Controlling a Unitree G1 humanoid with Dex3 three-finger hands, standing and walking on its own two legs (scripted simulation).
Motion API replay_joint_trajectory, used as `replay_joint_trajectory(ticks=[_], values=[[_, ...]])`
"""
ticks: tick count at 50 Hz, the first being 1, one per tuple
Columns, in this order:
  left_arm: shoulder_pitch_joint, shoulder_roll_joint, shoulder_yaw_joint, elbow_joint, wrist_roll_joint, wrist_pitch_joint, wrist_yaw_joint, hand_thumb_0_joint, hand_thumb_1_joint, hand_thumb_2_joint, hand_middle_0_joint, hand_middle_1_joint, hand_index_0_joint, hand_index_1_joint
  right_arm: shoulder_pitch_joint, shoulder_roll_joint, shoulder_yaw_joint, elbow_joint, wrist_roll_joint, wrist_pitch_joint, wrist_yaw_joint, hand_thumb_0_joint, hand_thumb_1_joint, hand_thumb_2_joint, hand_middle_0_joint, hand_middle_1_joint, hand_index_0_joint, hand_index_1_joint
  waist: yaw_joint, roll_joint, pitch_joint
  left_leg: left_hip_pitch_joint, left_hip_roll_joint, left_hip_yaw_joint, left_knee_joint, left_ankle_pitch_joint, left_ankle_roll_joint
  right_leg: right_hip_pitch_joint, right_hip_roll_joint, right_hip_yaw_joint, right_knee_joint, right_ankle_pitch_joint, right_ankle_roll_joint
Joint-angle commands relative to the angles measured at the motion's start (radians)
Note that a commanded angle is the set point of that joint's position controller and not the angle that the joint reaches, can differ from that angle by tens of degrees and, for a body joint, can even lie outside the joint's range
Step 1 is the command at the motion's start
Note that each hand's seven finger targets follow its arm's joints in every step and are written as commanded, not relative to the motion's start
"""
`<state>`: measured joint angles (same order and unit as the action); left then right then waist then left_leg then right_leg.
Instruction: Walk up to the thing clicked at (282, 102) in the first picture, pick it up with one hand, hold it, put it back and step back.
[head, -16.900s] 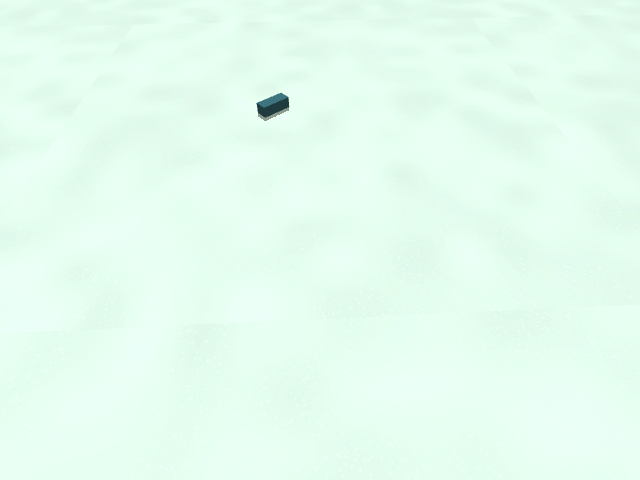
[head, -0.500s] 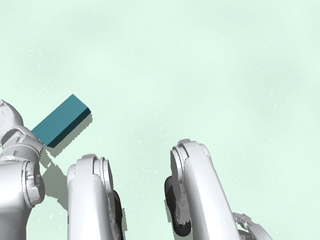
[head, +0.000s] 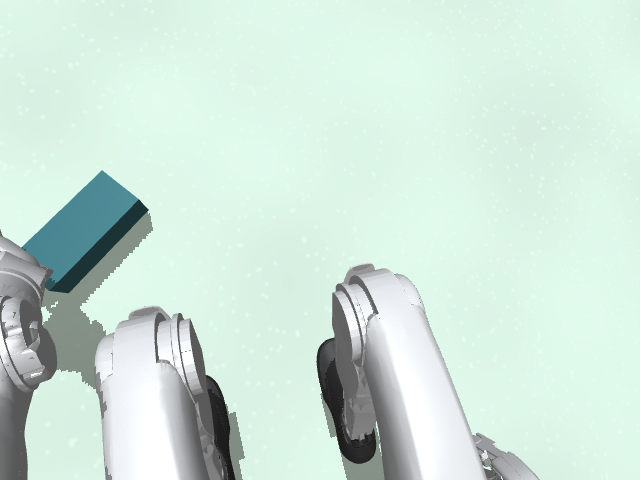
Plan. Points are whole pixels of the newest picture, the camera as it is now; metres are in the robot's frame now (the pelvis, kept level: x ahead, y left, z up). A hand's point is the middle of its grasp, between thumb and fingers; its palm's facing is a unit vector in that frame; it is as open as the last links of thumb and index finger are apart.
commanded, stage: rise first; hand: left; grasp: from above
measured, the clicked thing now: (85, 232) +0.47 +0.28 -0.30
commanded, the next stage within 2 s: approach in 1.86 s
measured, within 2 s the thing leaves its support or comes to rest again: neither
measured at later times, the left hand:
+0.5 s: hand (6, 246) +0.43 +0.34 -0.19, palm faces -0.26 -0.33 -0.91, open 12.7 cm
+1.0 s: hand (14, 240) +0.44 +0.33 -0.20, palm faces -0.26 -0.34 -0.91, open 13.1 cm
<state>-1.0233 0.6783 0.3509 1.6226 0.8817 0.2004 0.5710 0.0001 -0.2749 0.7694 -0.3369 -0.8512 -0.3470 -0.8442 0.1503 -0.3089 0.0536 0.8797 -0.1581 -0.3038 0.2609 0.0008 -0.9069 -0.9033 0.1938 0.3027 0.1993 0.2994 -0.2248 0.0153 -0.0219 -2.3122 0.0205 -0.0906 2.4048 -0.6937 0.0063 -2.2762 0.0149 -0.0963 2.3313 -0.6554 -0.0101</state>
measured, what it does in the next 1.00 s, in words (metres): stands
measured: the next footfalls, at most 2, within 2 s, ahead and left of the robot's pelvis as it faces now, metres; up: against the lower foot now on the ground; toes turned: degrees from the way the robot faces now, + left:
none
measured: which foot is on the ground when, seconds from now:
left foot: down 0.00-1.00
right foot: down 0.00-1.00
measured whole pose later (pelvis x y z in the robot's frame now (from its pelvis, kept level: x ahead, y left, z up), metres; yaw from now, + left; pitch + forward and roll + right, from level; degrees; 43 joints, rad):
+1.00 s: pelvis +0.00 +0.01 -0.01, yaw -3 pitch +32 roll -9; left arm -1.07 0.80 0.34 1.66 0.90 0.19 0.58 0.00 -0.39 0.86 -0.30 -0.85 -0.29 -0.87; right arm 0.17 -0.34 0.13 0.85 -0.18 -0.36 0.33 0.00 -0.92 -0.91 0.19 0.30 0.20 0.30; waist -0.29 -0.02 0.06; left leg -2.35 0.02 -0.13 2.47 -0.69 0.02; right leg -2.28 0.02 -0.14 2.35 -0.64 0.00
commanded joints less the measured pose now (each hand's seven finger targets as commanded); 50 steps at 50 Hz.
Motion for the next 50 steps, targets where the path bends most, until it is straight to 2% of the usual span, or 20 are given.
replay_joint_trajectory(ticks=[1, 4, 8, 9, 13, 15, 16, 18, 25, 27, 30, 32, 35, 36, 37, 38, 40, 41, 42, 50], values=[[-0.272, 0.305, -0.014, -0.112, 0.023, -0.01, 0.039, 0.0, -0.29, 0.768, -0.334, -0.833, -0.338, -0.826, 0.24, -0.229, -0.051, 0.005, 0.002, -0.013, 0.012, 0.0, -0.903, -0.9, 0.2, 0.3, 0.2, 0.3, -0.012, 0.226, -0.675, 0.431, -0.015, 0.058, -0.223, 0.187, 0.028, 0.399, 0.029, -0.039, -0.237, 0.182, -0.017], [-0.272, 0.287, -0.011, -0.097, 0.02, -0.009, 0.041, 0.0, -0.289, 0.765, -0.321, -0.848, -0.33, -0.836, 0.235, -0.242, -0.05, 0.003, 0.004, -0.016, 0.016, 0.0, -0.903, -0.9, 0.2, 0.3, 0.2, 0.3, -0.017, 0.258, -0.665, 0.46, -0.011, 0.044, -0.235, 0.172, 0.019, 0.351, 0.033, -0.054, -0.222, 0.167, -0.024], [-0.279, 0.315, -0.014, -0.114, 0.036, -0.013, 0.039, 0.0, -0.313, 0.78, -0.318, -0.843, -0.32, -0.838, 0.238, -0.251, -0.046, 0.003, 0.001, -0.022, 0.026, 0.0, -0.907, -0.901, 0.2, 0.3, 0.2, 0.3, -0.03, 0.264, -0.636, 0.458, -0.011, 0.032, -0.229, 0.154, 0.02, 0.313, 0.031, -0.061, -0.213, 0.151, -0.024], [-0.271, 0.298, -0.019, -0.104, 0.024, -0.013, 0.038, 0.0, -0.307, 0.777, -0.322, -0.838, -0.325, -0.833, 0.242, -0.25, -0.045, 0.003, 0.001, -0.022, 0.027, 0.0, -0.905, -0.901, 0.2, 0.3, 0.2, 0.3, -0.025, 0.264, -0.647, 0.464, -0.01, 0.037, -0.225, 0.161, 0.019, 0.333, 0.032, -0.059, -0.219, 0.156, -0.025], [-0.293, 0.334, -0.005, -0.12, 0.035, -0.017, 0.048, 0.0, -0.314, 0.785, -0.334, -0.815, -0.329, -0.817, 0.254, -0.257, -0.036, 0.005, -0.005, -0.025, 0.034, 0.0, -0.907, -0.902, 0.2, 0.3, 0.2, 0.3, -0.035, 0.262, -0.647, 0.429, -0.011, 0.045, -0.205, 0.177, 0.024, 0.359, 0.034, -0.058, -0.218, 0.177, -0.02], [-0.279, 0.316, -0.025, -0.095, 0.035, -0.013, 0.039, 0.0, -0.298, 0.773, -0.345, -0.81, -0.342, -0.811, 0.253, -0.255, -0.031, 0.002, -0.006, -0.029, 0.038, 0.0, -0.908, -0.902, 0.2, 0.3, 0.2, 0.3, -0.041, 0.258, -0.641, 0.429, -0.01, 0.047, -0.197, 0.189, 0.025, 0.367, 0.037, -0.058, -0.216, 0.185, -0.019], [-0.283, 0.338, -0.004, -0.112, 0.029, -0.015, 0.041, 0.0, -0.305, 0.778, -0.334, -0.81, -0.331, -0.81, 0.255, -0.264, -0.035, 0.001, -0.003, -0.033, 0.039, 0.0, -0.907, -0.901, 0.2, 0.3, 0.2, 0.3, -0.035, 0.264, -0.651, 0.444, -0.009, 0.038, -0.203, 0.19, 0.022, 0.353, 0.035, -0.063, -0.209, 0.185, -0.021], [-0.285, 0.33, -0.019, -0.111, 0.03, -0.013, 0.043, 0.0, -0.38, 0.855, -0.331, -0.778, -0.29, -0.819, 0.251, -0.264, -0.032, 0.001, -0.003, -0.032, 0.042, 0.0, -0.918, -0.907, 0.199, 0.301, 0.2, 0.301, -0.033, 0.304, -0.644, 0.467, -0.008, 0.032, -0.214, 0.195, 0.016, 0.337, 0.034, -0.067, -0.198, 0.189, -0.026], [-0.28, 0.315, -0.029, -0.09, 0.026, -0.003, 0.04, 0.0, -0.359, 0.819, -0.329, -0.813, -0.311, -0.83, 0.262, -0.266, -0.02, -0.006, -0.002, -0.032, 0.052, 0.0, -0.916, -0.906, 0.199, 0.3, 0.2, 0.3, -0.048, 0.273, -0.637, 0.448, -0.008, 0.035, -0.193, 0.215, 0.02, 0.369, 0.041, -0.068, -0.206, 0.215, -0.022], [-0.296, 0.352, -0.009, -0.109, 0.026, -0.008, 0.045, 0.0, -0.348, 0.812, -0.333, -0.812, -0.318, -0.826, 0.263, -0.277, -0.02, -0.006, -0.004, -0.036, 0.053, 0.0, -0.915, -0.905, 0.199, 0.3, 0.2, 0.3, -0.05, 0.275, -0.638, 0.439, -0.008, 0.031, -0.195, 0.202, 0.022, 0.364, 0.04, -0.069, -0.207, 0.203, -0.02], [-0.292, 0.342, -0.019, -0.09, 0.031, -0.004, 0.044, 0.0, -0.371, 0.827, -0.315, -0.826, -0.299, -0.841, 0.259, -0.28, -0.018, -0.007, -0.006, -0.039, 0.056, 0.0, -0.917, -0.906, 0.199, 0.3, 0.2, 0.3, -0.056, 0.276, -0.632, 0.442, -0.007, 0.029, -0.19, 0.199, 0.021, 0.355, 0.041, -0.073, -0.205, 0.197, -0.021], [-0.3, 0.356, -0.003, -0.09, 0.028, -0.01, 0.051, 0.0, -0.386, 0.841, -0.309, -0.823, -0.289, -0.842, 0.264, -0.281, -0.015, -0.006, -0.005, -0.043, 0.058, 0.0, -0.916, -0.906, 0.199, 0.3, 0.2, 0.3, -0.054, 0.28, -0.622, 0.438, -0.007, 0.025, -0.196, 0.194, 0.019, 0.356, 0.041, -0.075, -0.205, 0.195, -0.021], [-0.314, 0.352, -0.029, -0.075, 0.038, -0.009, 0.046, 0.0, -0.392, 0.846, -0.296, -0.839, -0.278, -0.856, 0.259, -0.283, -0.01, -0.007, -0.008, -0.048, 0.063, 0.0, -0.915, -0.905, 0.199, 0.3, 0.199, 0.3, -0.069, 0.296, -0.611, 0.453, -0.005, 0.015, -0.194, 0.196, 0.017, 0.334, 0.04, -0.081, -0.193, 0.196, -0.024], [-0.32, 0.373, -0.009, -0.082, 0.034, -0.011, 0.049, 0.0, -0.383, 0.84, -0.303, -0.833, -0.286, -0.849, 0.271, -0.292, -0.011, 0.001, -0.01, -0.048, 0.062, 0.0, -0.914, -0.905, 0.199, 0.3, 0.2, 0.3, -0.073, 0.292, -0.607, 0.457, -0.003, 0.014, -0.192, 0.201, 0.017, 0.339, 0.04, -0.083, -0.196, 0.201, -0.023], [-0.319, 0.338, -0.041, -0.053, 0.029, -0.011, 0.046, 0.0, -0.391, 0.843, -0.303, -0.838, -0.285, -0.855, 0.255, -0.286, -0.005, -0.013, -0.007, -0.05, 0.064, 0.0, -0.917, -0.906, 0.199, 0.3, 0.2, 0.3, -0.071, 0.296, -0.591, 0.437, -0.005, 0.019, -0.195, 0.186, 0.018, 0.335, 0.042, -0.079, -0.201, 0.186, -0.024], [-0.318, 0.354, -0.034, -0.06, 0.033, -0.012, 0.047, 0.0, -0.389, 0.841, -0.302, -0.84, -0.285, -0.856, 0.261, -0.292, -0.005, -0.007, -0.01, -0.054, 0.065, 0.0, -0.917, -0.906, 0.199, 0.3, 0.199, 0.3, -0.077, 0.281, -0.588, 0.437, -0.005, 0.014, -0.193, 0.177, 0.02, 0.335, 0.042, -0.083, -0.202, 0.181, -0.023], [-0.325, 0.375, -0.03, -0.065, 0.028, -0.016, 0.05, 0.0, -0.398, 0.851, -0.295, -0.849, -0.277, -0.865, 0.262, -0.295, 0.003, -0.015, -0.01, -0.055, 0.066, 0.0, -0.916, -0.906, 0.199, 0.3, 0.199, 0.3, -0.074, 0.28, -0.596, 0.418, -0.006, 0.025, -0.182, 0.184, 0.024, 0.369, 0.045, -0.077, -0.213, 0.187, -0.019], [-0.311, 0.399, -0.004, -0.062, 0.026, -0.016, 0.054, 0.0, -0.391, 0.843, -0.291, -0.859, -0.278, -0.871, 0.27, -0.3, 0.002, -0.006, -0.011, -0.054, 0.065, 0.0, -0.916, -0.906, 0.199, 0.3, 0.199, 0.3, -0.065, 0.272, -0.611, 0.412, -0.005, 0.025, -0.181, 0.183, 0.025, 0.38, 0.046, -0.079, -0.214, 0.185, -0.017], [-0.32, 0.388, -0.026, -0.063, 0.033, -0.018, 0.05, 0.0, -0.395, 0.847, -0.3, -0.843, -0.282, -0.861, 0.259, -0.297, 0.006, -0.014, -0.012, -0.056, 0.066, 0.0, -0.916, -0.906, 0.199, 0.3, 0.199, 0.3, -0.072, 0.284, -0.608, 0.411, -0.008, 0.027, -0.186, 0.174, 0.023, 0.379, 0.045, -0.078, -0.21, 0.177, -0.02], [-0.31, 0.374, -0.035, -0.081, 0.026, -0.009, 0.045, 0.0, -0.457, 0.9, -0.254, -0.88, -0.231, -0.901, 0.256, -0.3, 0.004, -0.022, -0.006, -0.058, 0.075, 0.0, -0.917, -0.906, 0.199, 0.3, 0.199, 0.3, -0.069, 0.315, -0.604, 0.451, -0.003, 0.01, -0.204, 0.187, 0.015, 0.348, 0.047, -0.089, -0.2, 0.189, -0.024]])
